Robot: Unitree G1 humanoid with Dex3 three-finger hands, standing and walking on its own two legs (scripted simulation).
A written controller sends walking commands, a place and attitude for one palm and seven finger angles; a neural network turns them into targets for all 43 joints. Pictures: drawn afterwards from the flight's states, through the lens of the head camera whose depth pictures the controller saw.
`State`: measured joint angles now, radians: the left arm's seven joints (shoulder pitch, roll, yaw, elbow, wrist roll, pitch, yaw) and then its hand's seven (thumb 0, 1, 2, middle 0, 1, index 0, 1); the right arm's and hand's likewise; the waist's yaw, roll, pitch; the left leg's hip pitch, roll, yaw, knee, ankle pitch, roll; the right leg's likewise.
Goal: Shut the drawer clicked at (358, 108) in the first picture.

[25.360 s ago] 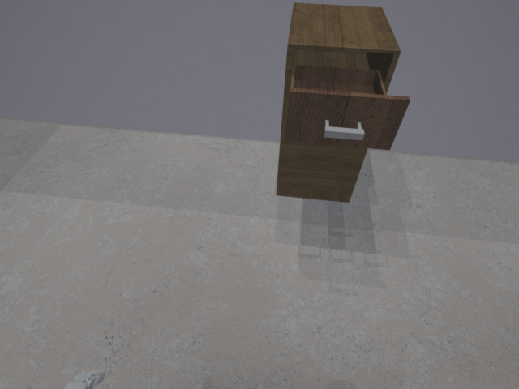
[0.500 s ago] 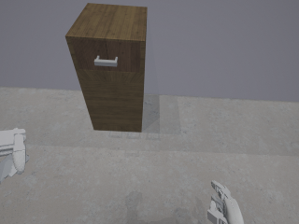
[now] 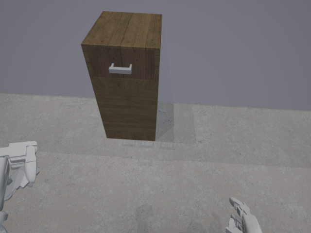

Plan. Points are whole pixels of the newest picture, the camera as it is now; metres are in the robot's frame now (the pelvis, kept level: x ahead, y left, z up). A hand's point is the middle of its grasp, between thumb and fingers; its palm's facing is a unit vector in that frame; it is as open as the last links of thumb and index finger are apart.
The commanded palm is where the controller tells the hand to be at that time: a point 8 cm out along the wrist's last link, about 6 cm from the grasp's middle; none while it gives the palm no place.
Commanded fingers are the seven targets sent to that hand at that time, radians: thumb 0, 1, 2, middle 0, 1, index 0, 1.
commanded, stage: let the arm hang, fingers relaxed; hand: left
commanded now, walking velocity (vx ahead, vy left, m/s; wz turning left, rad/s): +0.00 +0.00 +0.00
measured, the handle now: (121, 67) +0.88 +0.22 -0.08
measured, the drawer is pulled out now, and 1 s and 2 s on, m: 0.00 0.00 0.00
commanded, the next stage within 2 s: look to check the result in 1.08 s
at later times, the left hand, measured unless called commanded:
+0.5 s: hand out of the picture -0.06 +0.21 -0.17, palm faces +0.04 -0.97 -0.25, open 4.7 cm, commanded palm none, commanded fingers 0.00 0.90 0.90 -0.32 -0.43 -0.32 -0.43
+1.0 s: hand out of the picture +0.05 +0.19 -0.17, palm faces +0.02 -0.98 -0.21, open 7.3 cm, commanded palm none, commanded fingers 0.00 0.90 0.90 -0.20 -0.30 -0.20 -0.30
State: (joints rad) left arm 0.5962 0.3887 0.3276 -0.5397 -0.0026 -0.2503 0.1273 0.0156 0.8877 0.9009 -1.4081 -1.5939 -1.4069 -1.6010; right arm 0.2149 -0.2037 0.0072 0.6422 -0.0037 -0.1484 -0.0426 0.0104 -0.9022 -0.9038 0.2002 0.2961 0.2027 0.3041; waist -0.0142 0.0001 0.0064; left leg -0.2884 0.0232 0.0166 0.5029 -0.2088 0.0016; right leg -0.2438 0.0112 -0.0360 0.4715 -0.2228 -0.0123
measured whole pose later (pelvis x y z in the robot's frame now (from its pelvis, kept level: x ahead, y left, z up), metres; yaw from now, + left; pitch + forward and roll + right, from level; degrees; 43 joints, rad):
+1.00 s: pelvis +0.01 +0.00 +0.01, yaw +1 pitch -2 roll +0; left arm 0.19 0.18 0.01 1.11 0.01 -0.01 0.02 0.00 0.91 0.90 -0.21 -0.30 -0.20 -0.31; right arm 0.23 -0.17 -0.01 1.12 -0.02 0.00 -0.02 0.00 -0.91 -0.90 0.20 0.30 0.20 0.30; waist -0.01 0.01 0.04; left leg -0.21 -0.01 0.01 0.41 -0.17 0.01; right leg -0.18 -0.02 -0.04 0.43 -0.22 -0.01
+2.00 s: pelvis +0.03 -0.02 +0.01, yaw +0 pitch -2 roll +0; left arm 0.21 0.19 0.02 1.14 0.01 -0.02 0.02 0.01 0.91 0.90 -0.20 -0.29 -0.20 -0.30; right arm 0.23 -0.19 -0.02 1.15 -0.02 0.00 -0.03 0.00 -0.91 -0.90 0.20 0.30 0.20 0.30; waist -0.01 0.01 0.05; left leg -0.15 0.02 0.01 0.37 -0.19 -0.02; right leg -0.12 0.02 -0.04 0.38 -0.23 -0.03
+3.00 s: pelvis +0.03 -0.01 +0.01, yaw +1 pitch -2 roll +0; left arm 0.20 0.22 0.02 1.14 0.01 -0.02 0.02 0.01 0.91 0.90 -0.20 -0.29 -0.20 -0.30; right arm 0.21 -0.21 -0.02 1.15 -0.02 0.00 -0.02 0.00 -0.91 -0.90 0.20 0.30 0.20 0.30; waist -0.01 0.01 0.05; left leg -0.13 0.02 0.01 0.35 -0.18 -0.01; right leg -0.11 0.01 -0.04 0.35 -0.22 -0.02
